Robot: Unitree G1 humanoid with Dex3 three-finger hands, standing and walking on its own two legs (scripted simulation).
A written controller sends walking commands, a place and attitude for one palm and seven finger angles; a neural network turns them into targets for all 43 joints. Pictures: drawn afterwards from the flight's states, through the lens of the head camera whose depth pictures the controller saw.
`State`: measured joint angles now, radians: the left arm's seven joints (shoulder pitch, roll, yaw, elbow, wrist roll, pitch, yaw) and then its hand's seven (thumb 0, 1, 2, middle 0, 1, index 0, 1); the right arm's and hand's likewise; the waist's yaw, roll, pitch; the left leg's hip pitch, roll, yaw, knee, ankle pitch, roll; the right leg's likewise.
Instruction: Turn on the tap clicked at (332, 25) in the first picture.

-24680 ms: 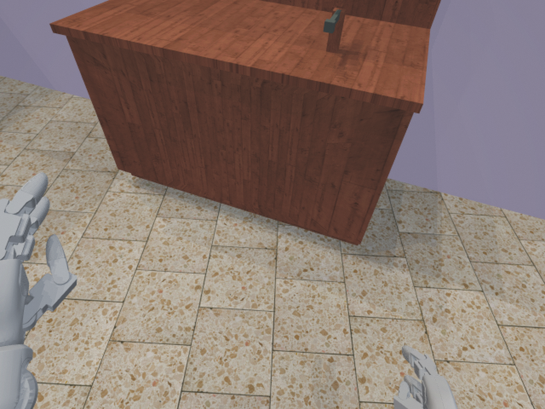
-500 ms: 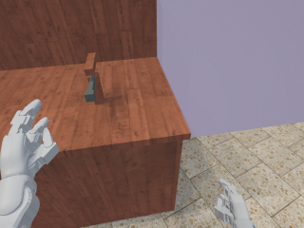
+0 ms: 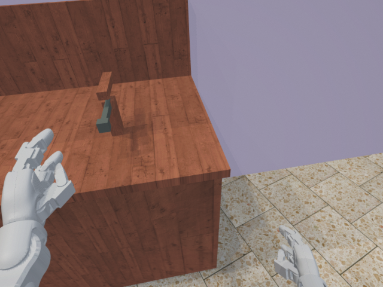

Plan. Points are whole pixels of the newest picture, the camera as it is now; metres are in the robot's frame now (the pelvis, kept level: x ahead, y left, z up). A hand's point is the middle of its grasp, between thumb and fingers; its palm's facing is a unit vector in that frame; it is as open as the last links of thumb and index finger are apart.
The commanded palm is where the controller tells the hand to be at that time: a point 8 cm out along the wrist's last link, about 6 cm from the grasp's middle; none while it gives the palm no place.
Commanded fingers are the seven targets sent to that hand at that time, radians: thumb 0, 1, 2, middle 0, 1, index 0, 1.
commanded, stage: reach beside the lever's end, fingers flat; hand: left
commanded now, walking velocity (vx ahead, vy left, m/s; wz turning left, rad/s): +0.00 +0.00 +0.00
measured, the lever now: (103, 125) +0.43 +0.31 +0.15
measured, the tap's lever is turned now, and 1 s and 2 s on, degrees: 0 0 0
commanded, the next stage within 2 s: none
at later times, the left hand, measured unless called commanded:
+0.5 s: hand (84, 162) +0.26 +0.25 +0.19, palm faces +0.51 -0.85 -0.12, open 7.4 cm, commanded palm +0.20 +0.30 +0.19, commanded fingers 0.00 0.90 0.90 -0.20 -0.29 -0.20 -0.29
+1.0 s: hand (82, 148) +0.31 +0.29 +0.17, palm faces +0.52 -0.85 -0.07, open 7.6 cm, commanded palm +0.26 +0.33 +0.17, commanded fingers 0.00 0.90 0.90 -0.17 -0.23 -0.17 -0.23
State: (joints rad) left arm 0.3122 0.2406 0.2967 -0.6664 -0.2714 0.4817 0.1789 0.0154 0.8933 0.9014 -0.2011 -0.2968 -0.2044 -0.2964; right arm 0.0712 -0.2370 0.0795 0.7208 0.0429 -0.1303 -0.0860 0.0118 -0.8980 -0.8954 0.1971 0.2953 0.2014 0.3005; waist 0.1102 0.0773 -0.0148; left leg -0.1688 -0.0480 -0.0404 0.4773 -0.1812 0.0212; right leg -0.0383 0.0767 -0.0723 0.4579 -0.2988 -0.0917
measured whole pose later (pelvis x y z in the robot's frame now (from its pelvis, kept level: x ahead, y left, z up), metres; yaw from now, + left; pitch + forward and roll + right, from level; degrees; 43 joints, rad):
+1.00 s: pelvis +0.01 -0.01 +0.00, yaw -1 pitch -1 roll +1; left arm -0.10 0.36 0.45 0.00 -0.26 0.32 0.09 0.01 0.89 0.90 -0.18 -0.25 -0.19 -0.25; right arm 0.14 -0.24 0.05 0.74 0.07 -0.16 -0.13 0.01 -0.90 -0.90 0.20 0.30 0.20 0.30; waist 0.05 0.06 -0.04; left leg -0.29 -0.04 -0.03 0.51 -0.21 0.01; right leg -0.17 0.09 -0.06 0.50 -0.32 -0.10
